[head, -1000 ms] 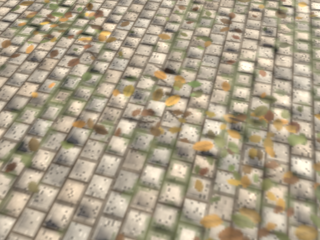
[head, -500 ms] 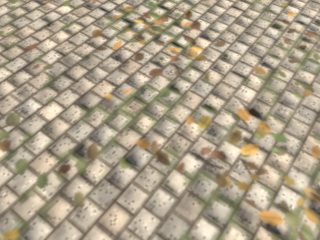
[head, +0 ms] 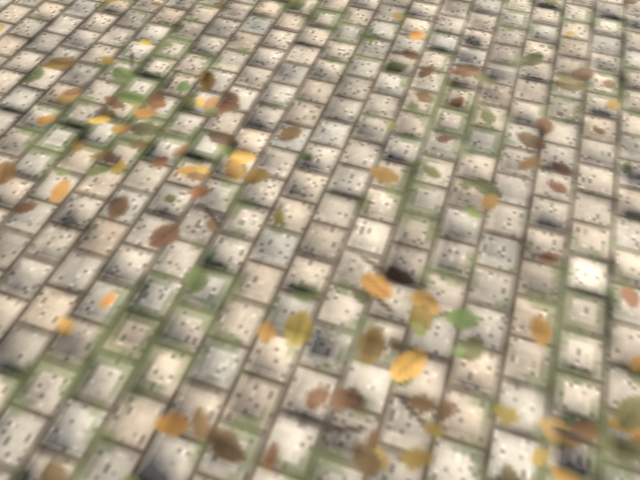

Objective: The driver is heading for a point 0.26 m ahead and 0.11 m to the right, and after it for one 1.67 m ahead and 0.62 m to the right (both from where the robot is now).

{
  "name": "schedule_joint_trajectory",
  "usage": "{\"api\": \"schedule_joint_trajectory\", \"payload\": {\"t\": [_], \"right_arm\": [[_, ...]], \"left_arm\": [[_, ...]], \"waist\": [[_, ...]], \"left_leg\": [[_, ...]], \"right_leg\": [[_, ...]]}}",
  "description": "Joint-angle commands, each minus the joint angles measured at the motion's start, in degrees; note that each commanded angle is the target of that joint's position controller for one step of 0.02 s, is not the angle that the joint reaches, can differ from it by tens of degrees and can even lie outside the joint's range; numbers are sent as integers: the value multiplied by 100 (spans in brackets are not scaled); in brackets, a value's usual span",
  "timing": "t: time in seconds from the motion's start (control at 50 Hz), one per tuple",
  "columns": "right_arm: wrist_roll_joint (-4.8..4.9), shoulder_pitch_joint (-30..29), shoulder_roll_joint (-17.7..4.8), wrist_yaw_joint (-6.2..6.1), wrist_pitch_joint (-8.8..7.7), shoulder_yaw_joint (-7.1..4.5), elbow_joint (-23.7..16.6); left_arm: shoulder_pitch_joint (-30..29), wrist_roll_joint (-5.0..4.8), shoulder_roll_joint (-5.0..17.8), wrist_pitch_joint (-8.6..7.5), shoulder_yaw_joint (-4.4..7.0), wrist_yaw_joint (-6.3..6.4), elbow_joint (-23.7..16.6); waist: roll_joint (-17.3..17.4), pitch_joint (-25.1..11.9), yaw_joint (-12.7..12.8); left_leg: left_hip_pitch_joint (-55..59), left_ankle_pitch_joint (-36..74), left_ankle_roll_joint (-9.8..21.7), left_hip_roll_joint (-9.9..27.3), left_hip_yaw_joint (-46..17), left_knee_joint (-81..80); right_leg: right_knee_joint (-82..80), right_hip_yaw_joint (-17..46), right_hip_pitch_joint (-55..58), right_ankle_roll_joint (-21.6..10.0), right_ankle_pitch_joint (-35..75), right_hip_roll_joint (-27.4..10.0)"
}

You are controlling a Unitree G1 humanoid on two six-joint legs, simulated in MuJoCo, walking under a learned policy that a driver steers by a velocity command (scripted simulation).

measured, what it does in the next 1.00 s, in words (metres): walks ahead, turning right: left foot, then right foot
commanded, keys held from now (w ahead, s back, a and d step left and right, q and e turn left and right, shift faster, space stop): w+e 0.08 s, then e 0.90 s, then no key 0.02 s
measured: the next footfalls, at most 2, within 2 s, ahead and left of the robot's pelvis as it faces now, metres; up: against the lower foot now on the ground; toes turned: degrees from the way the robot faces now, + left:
left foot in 0.42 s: +0.37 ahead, +0.08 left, +0.00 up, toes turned -18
right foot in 0.84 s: +0.19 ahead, -0.08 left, +0.00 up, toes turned -32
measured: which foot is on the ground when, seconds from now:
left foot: up 0.00-0.40, down 0.42-0.84, up 0.86-1.00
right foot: down 0.00-0.42, up 0.44-0.82, down 0.84-1.00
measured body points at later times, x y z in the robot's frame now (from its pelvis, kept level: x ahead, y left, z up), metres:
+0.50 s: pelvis +0.21 +0.03 +0.01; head +0.26 +0.03 +0.46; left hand +0.36 +0.29 -0.12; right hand +0.30 -0.27 -0.08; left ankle +0.33 +0.09 -0.72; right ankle +0.08 -0.04 -0.65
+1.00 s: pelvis +0.20 +0.01 +0.02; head +0.20 -0.03 +0.47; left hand +0.45 +0.17 -0.07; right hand +0.13 -0.28 -0.11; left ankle +0.30 +0.12 -0.65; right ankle +0.16 -0.06 -0.72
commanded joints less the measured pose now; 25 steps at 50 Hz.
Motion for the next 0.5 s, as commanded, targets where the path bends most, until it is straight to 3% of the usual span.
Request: {"api": "schedule_joint_trajectory", "payload": {"t": [0.02, 0.04, 0.08, 0.14, 0.22, 0.3, 0.34, 0.38, 0.4, 0.42, 0.44, 0.46, 0.48, 0.5], "right_arm": [[36, -638, -772, 112, -288, -124, -965], [55, -564, -770, 107, -316, -125, -934], [-123, -449, -675, 117, -104, -100, -935], [-128, -427, -560, 117, 127, -81, -1017], [-77, -1077, -505, 99, 166, -35, -1298], [5, -1630, -621, 70, 152, -10, -1500], [19, -1635, -725, 36, 111, -18, -1527], [24, -1156, -900, -12, 44, -66, -1408], [-15, -755, -955, -53, -23, -87, -1311], [-84, -226, -1267, -113, -106, -155, -1269], [-59, -320, -1726, -143, -33, -225, -1450], [101, -178, -1440, -91, 85, -226, -1407], [104, -436, -1064, -88, 139, -137, -1516], [90, -755, -769, -105, 189, -57, -1564]], "left_arm": [[1391, -173, 1285, 74, 432, 132, 127], [1205, -145, 948, 68, 343, 145, 168], [883, -161, 731, -16, 258, 182, 128], [965, -166, 969, -160, 291, 149, 143], [1197, -189, 1027, -68, 309, 171, 158], [1456, -153, 1066, 97, 336, 248, 127], [1417, -98, 1092, 161, 353, 281, 61], [1083, -75, 1161, 172, 380, 301, -80], [864, -132, 1170, 138, 380, 289, -146], [837, -226, 941, 72, 308, 257, -322], [1613, -346, 461, 74, 219, 293, -435], [2021, -111, 913, 178, 294, 345, -235], [1806, -37, 1044, 266, 339, 334, -132], [1389, -8, 1042, 333, 340, 277, -166]], "waist": [[-114, -942, 598], [307, -374, 304], [233, -186, -28], [40, -203, -153], [-355, -413, 90], [-512, -553, 418], [-532, -536, 423], [-589, -551, 159], [-503, -604, -121], [66, -1074, -297], [1366, -1742, 107], [1164, -2130, 172], [633, -1709, 201], [348, -1163, 172]], "left_leg": [[-3649, 396, -9, 143, -1209, 2598], [-3369, 598, -44, 345, -1129, 1974], [-2757, 617, -229, 517, -1116, 1294], [-2491, 750, -481, 409, -875, 624], [-2414, 1526, -565, 188, -710, -579], [-2435, 1890, -482, -14, -813, -1390], [-2256, 1689, -398, -119, -944, -1825], [-1529, 1597, -224, -218, -1070, -2558], [-854, 2163, -106, -199, -1073, -3249], [297, 3541, 155, 742, -1785, -3420], [1498, 6516, 968, 2580, -3533, -3206], [1231, 6875, 1446, 2848, -4075, -3118], [844, 5924, 1430, 2527, -3541, -3217], [318, 4880, 1210, 2058, -2796, -3464]], "right_leg": [[-1835, 3748, 3421, -1518, 510, -2289], [-1999, 3221, 2571, -1222, 1066, -2045], [-2160, 2482, 1721, -933, 1641, -1505], [-1989, 1902, 1327, -851, 3908, -1218], [-1565, 1572, 1453, -363, 4751, -799], [-1169, 1956, 1988, -143, 4445, -858], [-854, 2258, 2146, -86, 4291, -934], [-424, 2566, 1994, 116, 3945, -877], [58, 2573, 1773, 283, 3660, -656], [1142, 2332, 1251, 510, 2488, -339], [2720, 1388, 68, 696, -2262, 645], [3512, 1161, -117, 697, -2950, 422], [3887, 1231, -244, 753, -2497, 179], [3789, 1137, -338, 847, -2110, -1]]}}
Velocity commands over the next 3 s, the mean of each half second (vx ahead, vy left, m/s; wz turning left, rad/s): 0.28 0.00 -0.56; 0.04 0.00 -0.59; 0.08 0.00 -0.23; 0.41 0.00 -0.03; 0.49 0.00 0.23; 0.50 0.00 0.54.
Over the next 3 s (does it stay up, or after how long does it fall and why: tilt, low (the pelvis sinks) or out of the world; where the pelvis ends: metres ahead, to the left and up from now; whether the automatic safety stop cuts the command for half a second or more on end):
stays up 0.78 -0.45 0.03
